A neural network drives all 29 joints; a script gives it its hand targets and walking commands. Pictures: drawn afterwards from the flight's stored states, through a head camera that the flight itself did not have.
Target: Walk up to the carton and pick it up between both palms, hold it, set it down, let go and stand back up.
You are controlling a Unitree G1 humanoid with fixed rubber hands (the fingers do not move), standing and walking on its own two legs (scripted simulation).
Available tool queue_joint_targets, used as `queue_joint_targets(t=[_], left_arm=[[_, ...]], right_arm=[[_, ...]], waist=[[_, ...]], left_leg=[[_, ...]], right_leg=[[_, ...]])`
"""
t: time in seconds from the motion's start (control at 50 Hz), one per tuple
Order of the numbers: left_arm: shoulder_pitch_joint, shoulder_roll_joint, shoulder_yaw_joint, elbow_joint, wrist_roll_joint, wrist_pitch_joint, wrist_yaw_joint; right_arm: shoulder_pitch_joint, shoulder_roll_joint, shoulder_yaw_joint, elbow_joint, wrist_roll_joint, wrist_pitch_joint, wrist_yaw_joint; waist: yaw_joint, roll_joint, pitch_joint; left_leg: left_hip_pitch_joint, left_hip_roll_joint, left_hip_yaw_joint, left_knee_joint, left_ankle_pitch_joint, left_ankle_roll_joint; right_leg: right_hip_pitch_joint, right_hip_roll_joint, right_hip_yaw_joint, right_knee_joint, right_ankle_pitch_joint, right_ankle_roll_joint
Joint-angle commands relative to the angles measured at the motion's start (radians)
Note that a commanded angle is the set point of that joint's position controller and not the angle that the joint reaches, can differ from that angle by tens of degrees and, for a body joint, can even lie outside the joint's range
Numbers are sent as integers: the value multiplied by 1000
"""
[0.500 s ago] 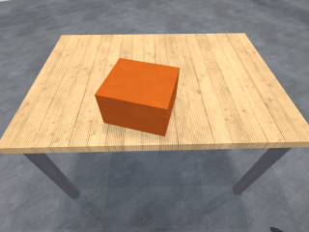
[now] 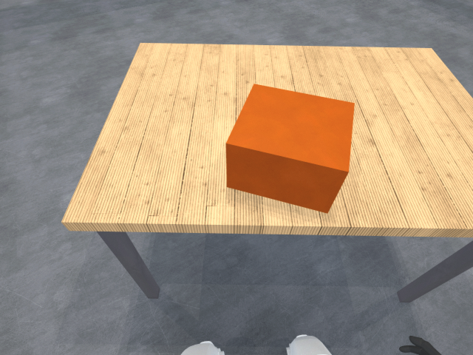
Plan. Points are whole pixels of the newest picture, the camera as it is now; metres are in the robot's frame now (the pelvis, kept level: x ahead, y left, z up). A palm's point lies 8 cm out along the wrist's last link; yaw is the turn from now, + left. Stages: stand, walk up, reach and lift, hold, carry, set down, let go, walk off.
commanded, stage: walk up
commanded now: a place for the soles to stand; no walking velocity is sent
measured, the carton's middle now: (289, 146) +0.55 -0.09 +0.00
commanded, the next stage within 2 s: none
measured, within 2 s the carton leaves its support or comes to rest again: neither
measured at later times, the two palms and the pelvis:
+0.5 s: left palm out of the picture +0.10 +0.43 -0.15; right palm out of the picture +0.15 -0.19 -0.08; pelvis +0.06 +0.12 -0.01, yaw -1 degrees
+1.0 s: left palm out of the picture +0.13 +0.44 -0.13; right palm out of the picture +0.09 -0.17 -0.04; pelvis +0.07 +0.14 +0.03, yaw -3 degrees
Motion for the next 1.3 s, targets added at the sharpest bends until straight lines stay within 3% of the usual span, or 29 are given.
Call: queue_joint_targets(t=[0.0,0.08,0.14,0.2,0.26,0.3,0.32,0.34,0.36,0.38,0.4,0.42,0.44,0.46,0.48,0.5,0.52,0.56,0.6,0.7,0.8,0.88,0.9,0.98,1.0,1.18,1.22,1.24,1.28], left_arm=[[137,257,79,24,-16,-29,-20],[121,219,66,16,-6,-7,-36],[152,200,62,7,-2,7,-41],[138,178,56,-3,-4,15,-34],[251,188,66,29,7,24,-27],[321,186,83,47,8,28,-18],[354,191,91,77,7,33,-10],[244,198,95,37,10,37,2],[-59,210,73,-70,36,42,1],[-200,213,63,-144,35,33,-6],[-293,263,71,-161,37,23,-1],[-324,254,64,-140,27,12,7],[-317,237,54,-134,29,25,-9],[-163,161,40,-89,13,46,-30],[-11,105,38,-94,28,55,-35],[-61,195,50,-79,36,72,-25],[-92,231,65,-70,28,79,-29],[-36,218,64,-28,18,94,-40],[10,204,67,-11,21,101,-55],[-22,178,70,-33,26,101,-63],[-31,168,70,-40,21,118,-70],[-45,183,80,-42,32,123,-68],[-48,183,79,-35,30,123,-70],[-22,178,79,-26,29,118,-70],[-43,181,81,-33,32,119,-67],[-139,195,96,-92,43,95,-78],[-142,212,106,-114,53,98,-93],[-146,208,107,-127,47,93,-96],[-107,205,116,-115,36,79,-101]], right_arm=[[34,-240,-144,-63,-23,-47,-55],[69,-216,-129,-22,-10,-59,-72],[43,-210,-128,-11,5,-54,-79],[30,-187,-123,-6,13,-47,-88],[-101,-198,-138,-50,17,-24,-94],[-186,-200,-144,-82,27,-16,-98],[-217,-192,-137,-87,43,-20,-100],[-131,-156,-114,-83,56,-18,-97],[72,-122,-79,-51,47,-16,-105],[185,-160,-91,-32,44,-15,-109],[198,-153,-109,-32,40,-12,-111],[237,-140,-103,-11,25,-5,-109],[300,-169,-109,48,19,-35,-115],[287,-217,-119,75,-1,-50,-122],[210,-319,-130,44,-17,-55,-134],[130,-369,-134,16,5,-64,-139],[69,-355,-134,9,4,-68,-145],[41,-286,-129,32,-7,-77,-159],[79,-236,-127,70,-1,-82,-163],[179,-203,-118,85,8,-76,-174],[173,-207,-111,80,9,-75,-182],[152,-205,-112,69,5,-80,-181],[161,-213,-112,71,3,-81,-182],[115,-210,-112,75,6,-82,-179],[110,-212,-110,65,-2,-84,-177],[105,-272,-128,17,-19,-87,-161],[122,-319,-149,7,-13,-89,-166],[107,-327,-154,-12,-19,-89,-162],[60,-304,-145,-25,-20,-88,-152]], waist=[[-15,59,-31],[-17,-8,-25],[4,68,-53],[6,82,-54],[70,172,-88],[140,104,-101],[210,-26,-104],[190,-349,-137],[-12,-319,-111],[-100,-142,-87],[-150,-130,-1],[-166,-200,43],[-187,-189,-15],[-123,23,-53],[-39,189,-59],[-42,119,-31],[-12,29,29],[18,20,55],[6,55,21],[-18,53,-80],[-16,52,-31],[-23,23,-57],[-25,11,-55],[-9,27,-10],[-12,42,-28],[-44,21,-6],[-45,3,-5],[-37,65,4],[-9,124,-63]], left_leg=[[192,191,-292,-585,-263,-81],[304,170,-179,-579,25,-126],[378,146,-105,-589,240,-233],[421,116,-12,-525,576,-248],[457,67,92,-465,998,-397],[422,30,108,-112,1033,-336],[259,-37,90,129,942,-313],[128,-76,-31,521,101,-170],[125,-18,-289,631,-320,-78],[275,29,-433,596,-335,-12],[282,71,-479,457,-393,8],[236,109,-481,74,-387,23],[358,83,-313,-272,-121,1],[356,2,-204,-398,69,-68],[312,233,-524,-412,268,-60],[104,349,-669,-483,291,-63],[48,315,-646,-523,177,-123],[173,213,-464,-489,165,-223],[311,152,-340,-452,324,-253],[526,143,-199,-350,675,-219],[417,137,-209,-391,595,-247],[429,182,-258,-397,446,-164],[419,168,-253,-414,402,-199],[372,172,-229,-426,385,-169],[355,197,-251,-419,390,-107],[271,327,-311,-359,345,181],[271,365,-332,-329,370,205],[250,357,-311,-308,377,202],[253,300,-234,-250,381,140]], right_leg=[[-149,-22,-64,53,143,36],[-113,18,-51,-36,221,57],[-70,47,-71,-106,224,55],[7,79,-113,-225,206,57],[183,121,-229,-486,183,58],[307,71,-285,-698,352,-9],[439,61,-258,-784,500,-98],[384,-94,2,-711,650,-212],[81,-233,262,-651,589,-301],[-208,-282,319,-622,375,-287],[-298,-298,264,-580,394,-252],[-215,-322,329,-526,438,-200],[-144,-161,147,-414,572,-96],[-52,35,82,-217,314,-30],[-156,166,62,-61,-108,36],[-82,116,153,24,-122,29],[-56,103,162,89,-66,29],[-113,105,156,111,77,20],[-84,97,83,68,146,31],[-93,98,32,-21,149,37],[-57,125,30,-16,179,34],[-81,103,68,14,169,41],[-73,111,63,3,174,37],[-73,97,52,-28,171,41],[-64,84,67,3,153,51],[-58,11,42,-42,17,54],[-85,-7,43,-33,-22,47],[-64,-30,33,-75,-33,43],[55,-60,-45,-271,-39,29]])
